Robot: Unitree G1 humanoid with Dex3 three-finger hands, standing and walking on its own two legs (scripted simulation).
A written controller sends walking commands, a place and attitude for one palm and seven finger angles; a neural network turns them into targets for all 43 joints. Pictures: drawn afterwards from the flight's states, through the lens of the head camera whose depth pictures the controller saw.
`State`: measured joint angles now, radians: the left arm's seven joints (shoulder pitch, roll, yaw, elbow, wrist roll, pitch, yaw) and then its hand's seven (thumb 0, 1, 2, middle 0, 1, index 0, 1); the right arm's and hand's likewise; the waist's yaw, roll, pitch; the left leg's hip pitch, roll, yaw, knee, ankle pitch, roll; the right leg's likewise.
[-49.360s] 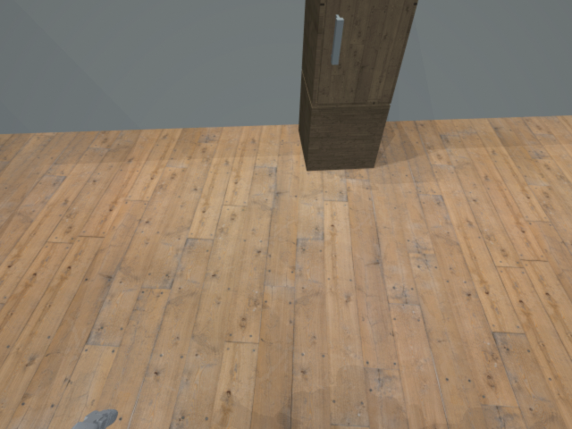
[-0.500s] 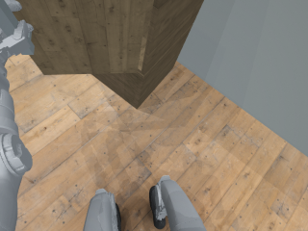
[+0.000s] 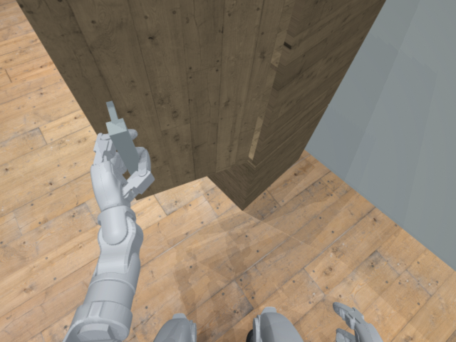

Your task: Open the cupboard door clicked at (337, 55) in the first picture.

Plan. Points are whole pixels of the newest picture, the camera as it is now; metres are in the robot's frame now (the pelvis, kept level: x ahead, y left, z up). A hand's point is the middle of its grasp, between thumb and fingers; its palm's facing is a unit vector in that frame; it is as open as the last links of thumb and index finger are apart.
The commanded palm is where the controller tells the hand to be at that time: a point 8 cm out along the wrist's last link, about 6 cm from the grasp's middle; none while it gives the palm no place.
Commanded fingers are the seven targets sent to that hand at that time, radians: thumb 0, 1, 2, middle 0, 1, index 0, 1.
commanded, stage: pull the door open along its arc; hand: left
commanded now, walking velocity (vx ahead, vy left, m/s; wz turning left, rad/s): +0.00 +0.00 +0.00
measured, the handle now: (127, 145) +0.45 +0.19 +0.02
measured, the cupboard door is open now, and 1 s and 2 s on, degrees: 69 94 96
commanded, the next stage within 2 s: open thumb and fingers to let go in 0.98 s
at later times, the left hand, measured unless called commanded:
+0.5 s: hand (151, 169) +0.40 +0.14 +0.02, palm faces +0.49 -0.87 +0.00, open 6.2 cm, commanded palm +0.34 +0.17 +0.02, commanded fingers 0.00 0.90 0.90 -0.40 -1.35 -0.40 -1.35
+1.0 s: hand (196, 218) +0.31 +0.06 +0.03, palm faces +0.38 -0.92 +0.04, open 6.7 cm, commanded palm +0.25 +0.09 +0.02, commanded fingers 0.00 0.90 0.90 -0.40 -1.35 -0.40 -1.35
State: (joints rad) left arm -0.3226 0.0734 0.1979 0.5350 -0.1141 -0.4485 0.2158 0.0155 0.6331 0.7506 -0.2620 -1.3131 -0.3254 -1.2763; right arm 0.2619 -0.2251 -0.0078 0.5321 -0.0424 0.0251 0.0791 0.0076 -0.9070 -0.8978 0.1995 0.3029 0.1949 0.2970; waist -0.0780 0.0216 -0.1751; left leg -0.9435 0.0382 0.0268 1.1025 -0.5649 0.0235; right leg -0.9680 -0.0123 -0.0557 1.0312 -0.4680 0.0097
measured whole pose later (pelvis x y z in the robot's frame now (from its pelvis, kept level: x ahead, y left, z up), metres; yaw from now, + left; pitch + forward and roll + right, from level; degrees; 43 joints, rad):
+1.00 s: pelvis -0.02 -0.02 +0.00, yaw +2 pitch +19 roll -1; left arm -0.11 -0.13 -0.11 0.46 0.10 -0.47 0.57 0.04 0.65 0.69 -0.25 -1.30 -0.29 -1.31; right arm 0.21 -0.17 -0.02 0.60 -0.10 -0.03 0.09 0.01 -0.91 -0.90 0.20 0.30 0.20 0.30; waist -0.03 0.01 -0.18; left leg -0.88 0.03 0.02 1.10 -0.54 0.00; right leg -0.92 -0.02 -0.06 1.07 -0.47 -0.02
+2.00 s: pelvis -0.04 -0.04 -0.01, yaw +3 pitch +17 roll +1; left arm -0.20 -0.09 -0.10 0.54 0.10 -0.46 0.58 -0.01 -0.49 0.31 -0.28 -0.55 -0.26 -0.58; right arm 0.19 -0.18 -0.02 0.64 -0.10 -0.04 0.03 0.01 -0.91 -0.90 0.20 0.30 0.20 0.30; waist -0.04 0.01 -0.16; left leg -0.91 0.02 -0.01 1.12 -0.51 -0.03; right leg -0.95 -0.03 -0.09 1.11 -0.46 -0.05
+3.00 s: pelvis -0.03 -0.02 -0.02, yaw +3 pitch +17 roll -1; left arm 0.34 0.12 -0.11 -0.04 -0.07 -0.38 -0.03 -0.01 -0.50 0.30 -0.15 -0.30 -0.15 -0.30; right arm 0.22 -0.20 0.01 0.42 -0.01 -0.02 0.00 0.01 -0.90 -0.90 0.20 0.30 0.20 0.30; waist 0.00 0.01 -0.15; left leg -0.94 0.01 -0.01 1.22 -0.59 0.01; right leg -0.96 -0.05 -0.08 1.19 -0.53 -0.02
